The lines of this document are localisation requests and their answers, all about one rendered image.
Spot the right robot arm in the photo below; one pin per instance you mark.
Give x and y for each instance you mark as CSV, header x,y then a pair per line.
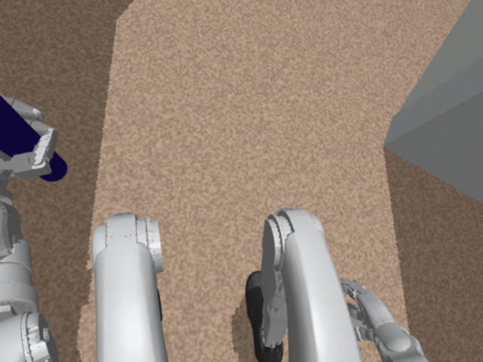
x,y
395,344

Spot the can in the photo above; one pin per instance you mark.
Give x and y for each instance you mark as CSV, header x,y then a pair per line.
x,y
18,137

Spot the left robot arm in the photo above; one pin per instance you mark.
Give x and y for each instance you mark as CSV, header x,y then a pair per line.
x,y
24,332

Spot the right robot hand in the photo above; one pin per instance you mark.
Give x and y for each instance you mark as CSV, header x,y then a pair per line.
x,y
369,313

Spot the left robot hand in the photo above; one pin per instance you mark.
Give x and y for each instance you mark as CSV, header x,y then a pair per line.
x,y
29,164

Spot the right robot foot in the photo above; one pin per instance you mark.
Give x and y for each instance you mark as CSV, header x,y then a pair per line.
x,y
254,302

